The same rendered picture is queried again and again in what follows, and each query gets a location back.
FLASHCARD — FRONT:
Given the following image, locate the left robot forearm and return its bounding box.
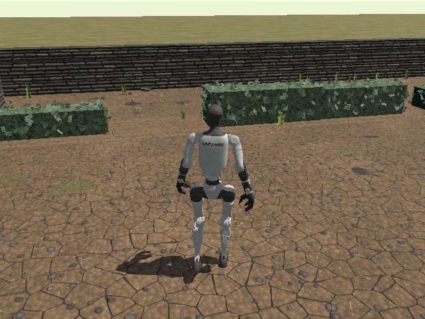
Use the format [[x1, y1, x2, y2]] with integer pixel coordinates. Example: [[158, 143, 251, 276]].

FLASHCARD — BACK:
[[177, 158, 189, 183]]

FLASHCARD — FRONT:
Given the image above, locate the left robot upper arm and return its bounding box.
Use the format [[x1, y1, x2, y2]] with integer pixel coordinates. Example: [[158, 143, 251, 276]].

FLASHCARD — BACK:
[[182, 133, 201, 168]]

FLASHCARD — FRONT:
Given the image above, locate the right robot upper arm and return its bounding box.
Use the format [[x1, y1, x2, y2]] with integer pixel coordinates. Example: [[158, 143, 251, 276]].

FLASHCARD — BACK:
[[228, 134, 244, 172]]

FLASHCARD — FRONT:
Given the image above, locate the robot left hand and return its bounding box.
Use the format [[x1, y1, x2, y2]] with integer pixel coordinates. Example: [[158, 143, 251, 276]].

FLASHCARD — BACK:
[[176, 181, 191, 194]]

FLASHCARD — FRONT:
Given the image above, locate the humanoid robot torso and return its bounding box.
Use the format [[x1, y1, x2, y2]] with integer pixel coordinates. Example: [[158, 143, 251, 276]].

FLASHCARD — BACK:
[[199, 130, 229, 199]]

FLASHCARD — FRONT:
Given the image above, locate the right robot forearm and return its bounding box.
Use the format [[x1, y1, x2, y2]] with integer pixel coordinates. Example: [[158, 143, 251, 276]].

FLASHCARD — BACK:
[[238, 162, 252, 195]]

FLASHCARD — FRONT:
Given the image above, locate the robot right hand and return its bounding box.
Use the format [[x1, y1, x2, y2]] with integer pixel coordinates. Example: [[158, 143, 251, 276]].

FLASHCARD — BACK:
[[239, 192, 254, 211]]

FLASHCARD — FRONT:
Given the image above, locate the robot left foot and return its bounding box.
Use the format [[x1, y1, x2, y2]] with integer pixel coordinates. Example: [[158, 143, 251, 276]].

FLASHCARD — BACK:
[[192, 259, 203, 270]]

